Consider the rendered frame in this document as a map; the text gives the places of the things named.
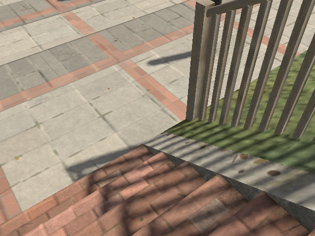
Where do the stairs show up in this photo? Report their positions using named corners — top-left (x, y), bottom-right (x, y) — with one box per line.
top-left (0, 144), bottom-right (315, 236)

